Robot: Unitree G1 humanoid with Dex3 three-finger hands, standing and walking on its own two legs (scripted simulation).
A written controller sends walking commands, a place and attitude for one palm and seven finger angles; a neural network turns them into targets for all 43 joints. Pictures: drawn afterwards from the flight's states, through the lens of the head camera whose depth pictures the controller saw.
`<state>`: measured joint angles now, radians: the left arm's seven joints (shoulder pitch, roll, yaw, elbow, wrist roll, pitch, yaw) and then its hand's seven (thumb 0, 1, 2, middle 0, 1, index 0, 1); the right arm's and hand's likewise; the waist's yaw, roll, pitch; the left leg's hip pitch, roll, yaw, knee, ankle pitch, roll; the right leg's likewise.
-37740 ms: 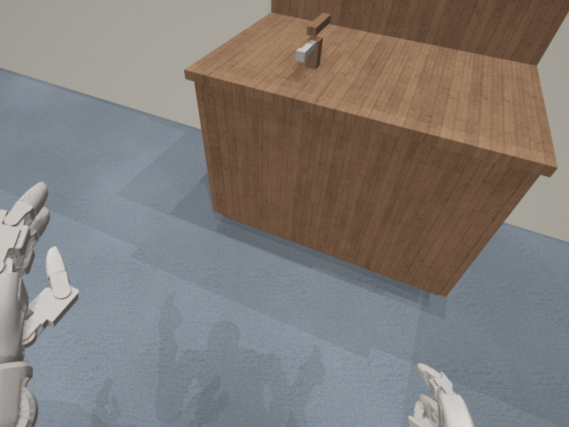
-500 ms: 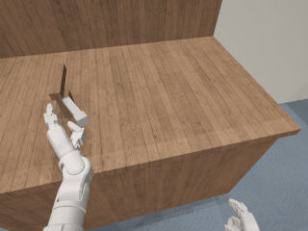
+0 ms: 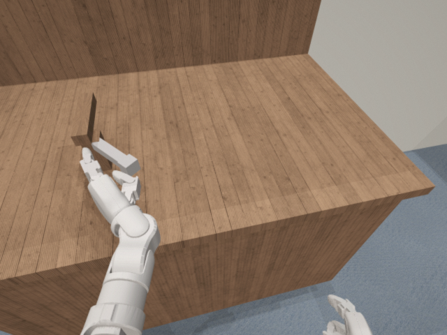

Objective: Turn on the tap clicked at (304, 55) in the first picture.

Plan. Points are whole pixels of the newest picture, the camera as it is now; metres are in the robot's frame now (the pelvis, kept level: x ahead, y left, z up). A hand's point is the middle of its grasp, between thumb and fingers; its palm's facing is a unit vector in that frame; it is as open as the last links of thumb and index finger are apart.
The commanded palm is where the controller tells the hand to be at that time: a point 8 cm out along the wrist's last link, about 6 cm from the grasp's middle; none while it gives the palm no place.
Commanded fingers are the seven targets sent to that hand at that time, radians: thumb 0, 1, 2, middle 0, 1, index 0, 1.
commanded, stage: push the lever round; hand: left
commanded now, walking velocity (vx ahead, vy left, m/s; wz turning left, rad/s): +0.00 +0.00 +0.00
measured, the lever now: (129, 165) +0.39 +0.22 +0.09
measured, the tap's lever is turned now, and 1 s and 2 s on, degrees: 40 70 86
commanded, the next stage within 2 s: lift the hand up off the lever in 1.26 s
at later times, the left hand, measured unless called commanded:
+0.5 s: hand (150, 170) +0.39 +0.18 +0.08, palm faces +0.79 -0.60 -0.09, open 7.6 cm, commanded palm +0.35 +0.19 +0.08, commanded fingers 0.00 0.90 0.90 -0.15 -0.15 -0.15 -0.15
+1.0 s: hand (158, 163) +0.41 +0.17 +0.08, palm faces +0.82 -0.57 -0.10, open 8.1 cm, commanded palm +0.37 +0.18 +0.08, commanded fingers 0.00 0.90 0.90 -0.15 -0.15 -0.15 -0.15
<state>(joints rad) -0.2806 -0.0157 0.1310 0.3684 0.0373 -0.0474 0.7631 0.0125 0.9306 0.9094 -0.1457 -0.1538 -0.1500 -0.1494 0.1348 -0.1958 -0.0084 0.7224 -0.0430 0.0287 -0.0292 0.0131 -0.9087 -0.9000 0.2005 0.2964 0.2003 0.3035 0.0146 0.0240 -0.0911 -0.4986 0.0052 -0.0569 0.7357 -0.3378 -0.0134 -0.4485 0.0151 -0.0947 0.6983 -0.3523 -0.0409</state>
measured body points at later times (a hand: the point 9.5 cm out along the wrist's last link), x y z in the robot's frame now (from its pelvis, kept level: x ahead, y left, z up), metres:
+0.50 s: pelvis +0.00 -0.01 +0.00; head +0.02 -0.01 +0.45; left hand +0.35 +0.21 +0.08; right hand +0.15 -0.24 -0.12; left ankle +0.02 +0.13 -0.72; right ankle +0.00 -0.09 -0.72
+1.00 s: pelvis +0.00 -0.02 -0.01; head +0.03 -0.02 +0.44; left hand +0.37 +0.19 +0.08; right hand +0.13 -0.25 -0.13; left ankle +0.02 +0.13 -0.72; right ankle +0.00 -0.09 -0.72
